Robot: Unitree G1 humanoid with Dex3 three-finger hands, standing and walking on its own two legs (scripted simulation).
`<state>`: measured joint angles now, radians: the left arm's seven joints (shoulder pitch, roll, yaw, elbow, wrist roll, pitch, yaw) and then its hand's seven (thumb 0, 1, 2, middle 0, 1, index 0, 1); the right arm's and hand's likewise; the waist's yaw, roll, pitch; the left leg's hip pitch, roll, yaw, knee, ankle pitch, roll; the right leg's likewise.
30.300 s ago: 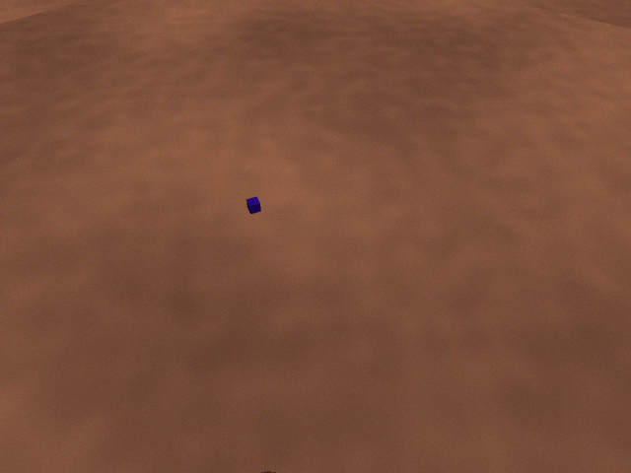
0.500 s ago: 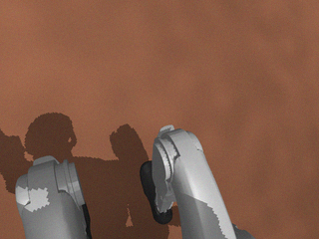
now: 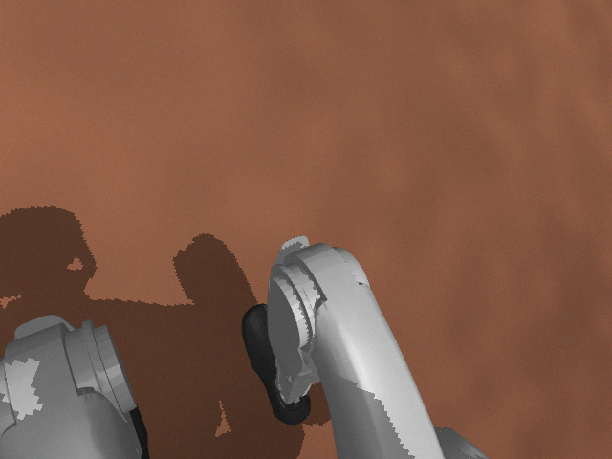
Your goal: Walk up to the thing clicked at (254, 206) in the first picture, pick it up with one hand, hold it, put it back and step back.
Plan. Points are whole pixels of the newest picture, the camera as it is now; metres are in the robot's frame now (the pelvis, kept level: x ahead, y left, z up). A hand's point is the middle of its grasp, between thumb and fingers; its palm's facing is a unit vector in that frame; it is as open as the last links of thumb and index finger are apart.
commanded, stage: rest palm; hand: left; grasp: from above
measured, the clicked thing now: out of the picture +0.44 +0.35 -0.28
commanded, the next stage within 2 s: close in 0.98 s
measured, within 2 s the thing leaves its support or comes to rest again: neither
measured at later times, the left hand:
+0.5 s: hand out of the picture +0.43 +0.35 -0.25, palm faces -0.37 -0.30 -0.88, open 14.3 cm
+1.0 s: hand out of the picture +0.43 +0.34 -0.26, palm faces -0.36 -0.30 -0.88, open 14.0 cm
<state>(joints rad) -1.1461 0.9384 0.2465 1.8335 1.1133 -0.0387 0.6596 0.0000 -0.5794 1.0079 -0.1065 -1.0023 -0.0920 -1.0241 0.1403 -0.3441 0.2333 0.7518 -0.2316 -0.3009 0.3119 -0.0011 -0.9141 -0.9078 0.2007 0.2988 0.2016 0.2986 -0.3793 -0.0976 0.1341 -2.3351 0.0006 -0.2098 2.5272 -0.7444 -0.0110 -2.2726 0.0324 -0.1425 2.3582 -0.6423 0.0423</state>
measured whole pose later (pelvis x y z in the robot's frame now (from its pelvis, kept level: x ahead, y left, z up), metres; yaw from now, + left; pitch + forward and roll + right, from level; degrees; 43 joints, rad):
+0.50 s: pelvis -0.01 +0.01 +0.00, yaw -2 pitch +28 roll -14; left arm -1.14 1.03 0.21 1.88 1.10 -0.07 0.65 0.00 -0.57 1.00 -0.11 -1.00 -0.09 -1.02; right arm 0.12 -0.37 0.27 0.72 -0.24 -0.34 0.32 0.00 -0.91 -0.91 0.20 0.30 0.20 0.30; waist -0.39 -0.13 0.18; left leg -2.33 0.00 -0.23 2.54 -0.73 0.01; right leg -2.23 0.04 -0.16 2.34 -0.63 0.06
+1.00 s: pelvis -0.01 +0.01 +0.00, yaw -3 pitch +28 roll -15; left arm -1.13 1.06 0.24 1.86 1.07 -0.05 0.67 0.00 -0.52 0.95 -0.11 -1.02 -0.11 -1.03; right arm 0.12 -0.37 0.31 0.69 -0.24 -0.35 0.36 0.00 -0.92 -0.91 0.20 0.30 0.20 0.30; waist -0.41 -0.14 0.22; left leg -2.31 0.01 -0.25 2.53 -0.74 0.01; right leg -2.22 0.05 -0.18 2.32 -0.62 0.07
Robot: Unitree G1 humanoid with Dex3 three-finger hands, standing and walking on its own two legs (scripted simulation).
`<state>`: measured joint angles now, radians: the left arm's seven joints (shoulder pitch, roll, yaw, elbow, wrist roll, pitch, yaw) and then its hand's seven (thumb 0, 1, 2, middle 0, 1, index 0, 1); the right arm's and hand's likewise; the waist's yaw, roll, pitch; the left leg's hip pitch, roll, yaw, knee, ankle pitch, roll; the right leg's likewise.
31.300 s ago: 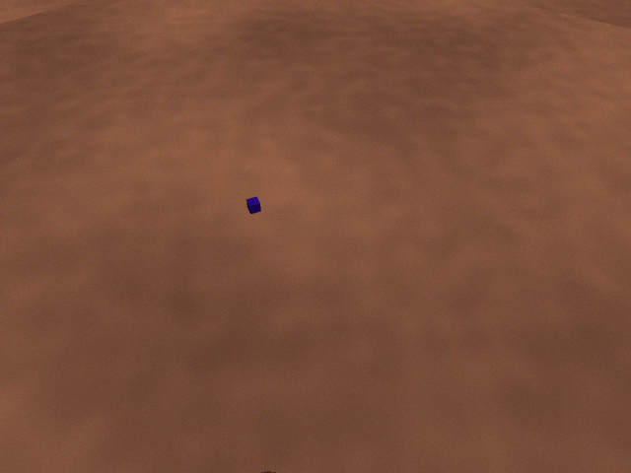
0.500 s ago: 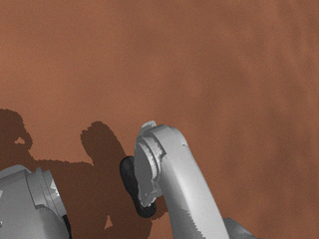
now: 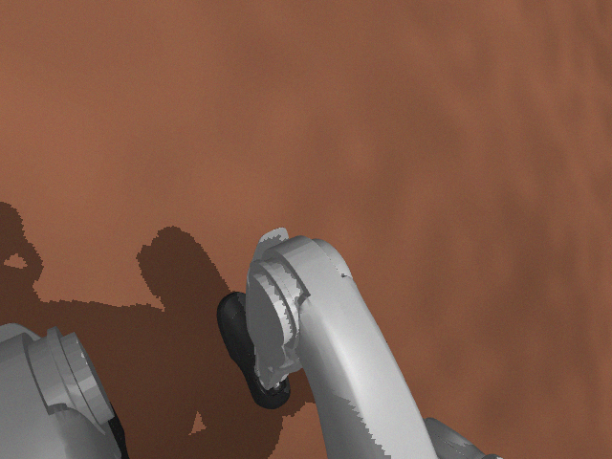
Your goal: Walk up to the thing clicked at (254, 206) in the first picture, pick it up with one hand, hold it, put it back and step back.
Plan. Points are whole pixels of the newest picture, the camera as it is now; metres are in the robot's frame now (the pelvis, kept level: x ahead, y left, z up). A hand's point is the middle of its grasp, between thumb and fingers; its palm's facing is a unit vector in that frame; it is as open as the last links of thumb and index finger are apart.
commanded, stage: close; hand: left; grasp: from above
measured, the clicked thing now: out of the picture +0.43 +0.36 -0.29
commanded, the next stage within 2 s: settle in 1.66 s
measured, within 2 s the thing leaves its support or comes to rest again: leaves its support in 2.00 s
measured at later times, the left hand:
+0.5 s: hand out of the picture +0.43 +0.35 -0.26, palm faces -0.32 -0.31 -0.90, open 12.5 cm
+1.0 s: hand out of the picture +0.43 +0.35 -0.26, palm faces -0.31 -0.30 -0.90, open 10.4 cm
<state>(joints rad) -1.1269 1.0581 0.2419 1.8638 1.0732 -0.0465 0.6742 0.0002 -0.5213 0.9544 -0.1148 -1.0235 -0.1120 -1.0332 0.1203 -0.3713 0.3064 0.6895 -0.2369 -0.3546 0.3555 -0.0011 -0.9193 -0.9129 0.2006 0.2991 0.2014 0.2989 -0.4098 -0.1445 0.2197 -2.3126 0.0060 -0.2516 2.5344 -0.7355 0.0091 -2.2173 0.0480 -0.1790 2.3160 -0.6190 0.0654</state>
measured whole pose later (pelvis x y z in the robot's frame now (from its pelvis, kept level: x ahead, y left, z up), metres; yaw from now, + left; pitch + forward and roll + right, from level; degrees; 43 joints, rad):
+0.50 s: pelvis +0.00 +0.00 +0.01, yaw +0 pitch +28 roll -16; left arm -1.16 1.07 0.22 1.86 1.07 -0.03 0.69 0.00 -0.26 0.76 -0.26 -0.94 -0.29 -0.92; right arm 0.12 -0.38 0.30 0.68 -0.24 -0.35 0.34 0.00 -0.91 -0.91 0.20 0.30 0.20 0.30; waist -0.41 -0.15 0.21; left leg -2.30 0.01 -0.26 2.52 -0.74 0.01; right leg -2.20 0.05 -0.19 2.29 -0.62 0.06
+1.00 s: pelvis +0.00 +0.00 +0.01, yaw -1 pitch +27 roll -16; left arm -1.16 1.09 0.22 1.85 1.07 -0.05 0.70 0.00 0.04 0.54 -0.49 -0.75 -0.53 -0.72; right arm 0.12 -0.39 0.32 0.67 -0.24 -0.35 0.33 0.00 -0.90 -0.90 0.20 0.30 0.20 0.30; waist -0.41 -0.16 0.24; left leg -2.30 0.01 -0.27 2.52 -0.73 0.01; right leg -2.19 0.05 -0.19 2.29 -0.61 0.06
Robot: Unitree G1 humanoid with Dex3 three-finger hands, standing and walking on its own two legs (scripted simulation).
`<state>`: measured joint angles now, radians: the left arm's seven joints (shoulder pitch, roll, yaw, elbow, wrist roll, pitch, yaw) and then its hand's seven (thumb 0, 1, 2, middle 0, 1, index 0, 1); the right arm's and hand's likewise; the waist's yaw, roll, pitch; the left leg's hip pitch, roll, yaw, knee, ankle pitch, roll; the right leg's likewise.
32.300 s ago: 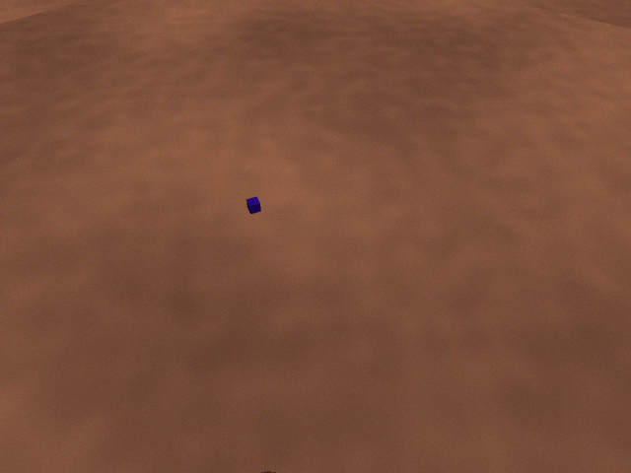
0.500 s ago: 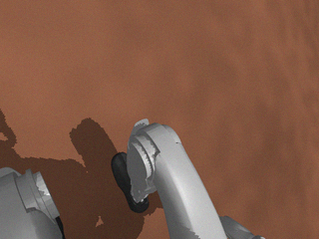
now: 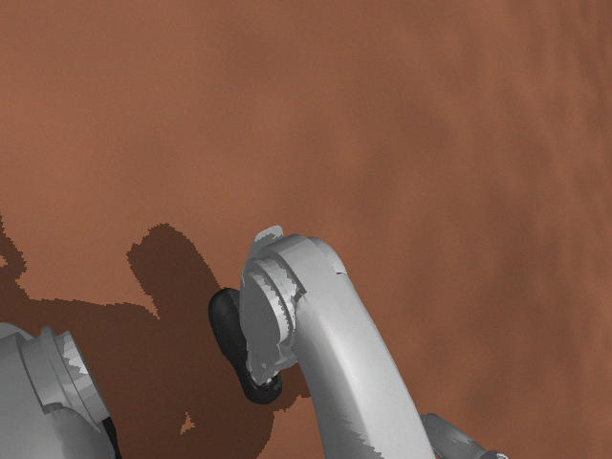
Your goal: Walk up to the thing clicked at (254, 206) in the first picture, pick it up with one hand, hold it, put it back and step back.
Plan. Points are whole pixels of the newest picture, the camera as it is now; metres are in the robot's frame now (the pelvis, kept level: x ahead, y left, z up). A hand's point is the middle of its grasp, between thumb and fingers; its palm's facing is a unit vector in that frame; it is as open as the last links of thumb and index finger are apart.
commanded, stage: close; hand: left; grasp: from above
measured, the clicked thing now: out of the picture +0.43 +0.37 -0.30
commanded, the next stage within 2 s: settle in 0.66 s
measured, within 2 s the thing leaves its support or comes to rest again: leaves its support in 1.00 s
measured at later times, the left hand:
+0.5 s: hand out of the picture +0.42 +0.36 -0.27, palm faces -0.32 -0.32 -0.89, open 7.9 cm
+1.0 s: hand out of the picture +0.43 +0.36 -0.26, palm faces -0.32 -0.32 -0.89, open 7.6 cm
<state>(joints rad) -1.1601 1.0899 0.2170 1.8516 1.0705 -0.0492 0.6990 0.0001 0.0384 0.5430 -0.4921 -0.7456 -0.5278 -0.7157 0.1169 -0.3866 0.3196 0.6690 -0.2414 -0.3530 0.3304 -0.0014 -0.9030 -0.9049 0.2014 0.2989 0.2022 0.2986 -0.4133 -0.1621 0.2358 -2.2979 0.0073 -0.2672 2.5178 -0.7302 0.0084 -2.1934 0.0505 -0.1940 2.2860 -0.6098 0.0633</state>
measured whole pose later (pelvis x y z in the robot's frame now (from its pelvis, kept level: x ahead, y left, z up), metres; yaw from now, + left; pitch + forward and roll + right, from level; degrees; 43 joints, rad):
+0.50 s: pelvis +0.00 +0.00 +0.00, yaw +0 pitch +27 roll -17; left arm -1.14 1.09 0.22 1.87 1.07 -0.05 0.69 0.00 0.33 0.27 -0.75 -0.51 -0.81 -0.47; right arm 0.12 -0.39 0.33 0.66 -0.24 -0.35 0.33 0.00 -0.90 -0.90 0.20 0.30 0.20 0.30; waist -0.41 -0.17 0.23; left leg -2.29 0.00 -0.27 2.52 -0.72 0.01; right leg -2.18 0.05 -0.20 2.28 -0.61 0.06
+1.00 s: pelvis +0.00 +0.00 +0.00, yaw +0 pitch +28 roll -16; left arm -1.14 1.08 0.22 1.78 1.05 -0.02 0.63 0.00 0.30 0.18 -0.90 -0.35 -0.98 -0.28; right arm 0.15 -0.39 0.32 0.67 -0.22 -0.35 0.33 0.00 -0.92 -0.91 0.20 0.30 0.20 0.30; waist -0.41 -0.15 0.22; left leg -2.30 0.01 -0.26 2.50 -0.73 0.01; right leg -2.19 0.05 -0.19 2.27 -0.61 0.06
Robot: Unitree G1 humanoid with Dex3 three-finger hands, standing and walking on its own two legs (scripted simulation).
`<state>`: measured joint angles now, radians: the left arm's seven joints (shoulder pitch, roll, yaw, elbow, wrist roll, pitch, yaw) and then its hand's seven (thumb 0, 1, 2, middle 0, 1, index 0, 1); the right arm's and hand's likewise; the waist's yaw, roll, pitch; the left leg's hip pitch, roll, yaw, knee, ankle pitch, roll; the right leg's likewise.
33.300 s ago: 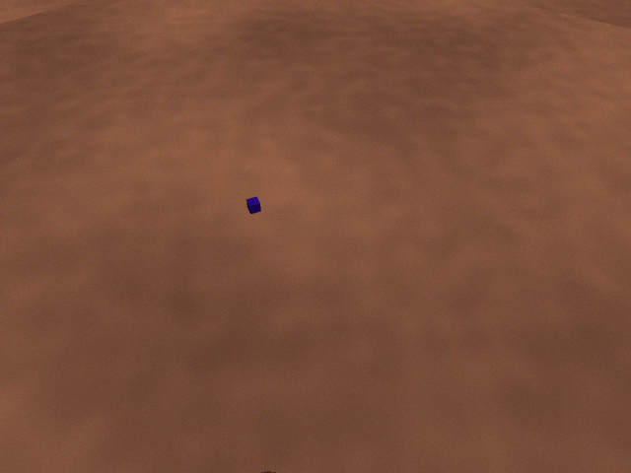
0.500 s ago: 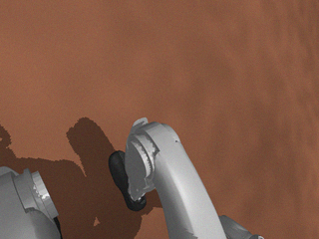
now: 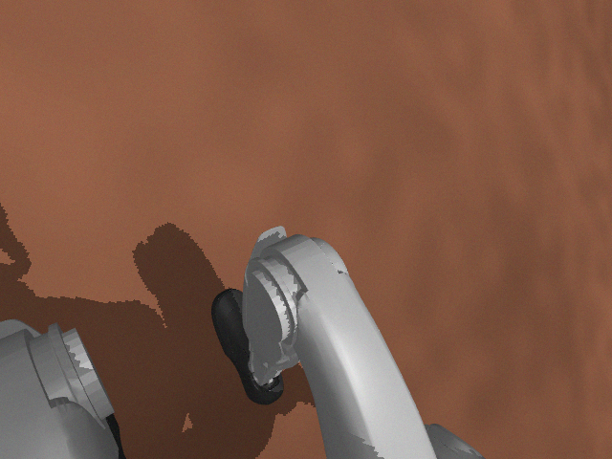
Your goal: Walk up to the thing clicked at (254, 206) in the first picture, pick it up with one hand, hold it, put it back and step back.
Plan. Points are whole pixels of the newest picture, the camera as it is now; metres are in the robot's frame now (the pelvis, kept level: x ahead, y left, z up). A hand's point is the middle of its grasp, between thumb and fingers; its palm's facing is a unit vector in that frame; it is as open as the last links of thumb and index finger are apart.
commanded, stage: settle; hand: left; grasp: from above
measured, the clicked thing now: out of the picture +0.44 +0.37 -0.29
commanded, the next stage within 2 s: lift in 0.68 s
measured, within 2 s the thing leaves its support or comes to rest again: neither
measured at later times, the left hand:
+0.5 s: hand out of the picture +0.42 +0.37 -0.18, palm faces -0.32 -0.29 -0.90, open 7.6 cm
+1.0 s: hand out of the picture +0.42 +0.37 -0.12, palm faces -0.32 -0.31 -0.90, open 7.6 cm
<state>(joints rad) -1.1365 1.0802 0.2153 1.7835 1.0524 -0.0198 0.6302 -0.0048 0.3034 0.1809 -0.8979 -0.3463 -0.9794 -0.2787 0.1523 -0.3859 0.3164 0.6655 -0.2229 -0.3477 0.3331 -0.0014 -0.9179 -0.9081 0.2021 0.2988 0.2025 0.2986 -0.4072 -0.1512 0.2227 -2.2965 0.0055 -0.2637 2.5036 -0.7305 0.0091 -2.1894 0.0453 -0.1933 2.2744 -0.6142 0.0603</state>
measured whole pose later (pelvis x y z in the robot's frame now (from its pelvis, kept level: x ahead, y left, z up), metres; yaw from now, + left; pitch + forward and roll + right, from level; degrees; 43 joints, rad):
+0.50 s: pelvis +0.00 -0.01 +0.00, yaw +4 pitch +32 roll -11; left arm -1.02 0.83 0.17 1.59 1.01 0.03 0.47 -0.01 0.28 0.20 -0.93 -0.32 -1.01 -0.25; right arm 0.18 -0.37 0.16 0.73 -0.16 -0.27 0.32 0.00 -0.90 -0.90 0.20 0.30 0.20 0.30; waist -0.30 -0.02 0.01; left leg -2.31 0.00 -0.18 2.45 -0.71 0.00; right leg -2.25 0.02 -0.12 2.30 -0.62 0.04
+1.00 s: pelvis +0.01 -0.01 +0.02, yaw +8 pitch +35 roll -7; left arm -1.01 0.71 0.17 1.48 0.98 0.08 0.35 -0.01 0.28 0.20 -0.93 -0.32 -1.01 -0.25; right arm 0.19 -0.33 0.07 0.77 -0.12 -0.19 0.25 0.00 -0.91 -0.90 0.20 0.30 0.20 0.30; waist -0.24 0.05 -0.06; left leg -2.27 0.00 -0.12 2.37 -0.71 -0.01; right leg -2.24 0.01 -0.07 2.27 -0.65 0.02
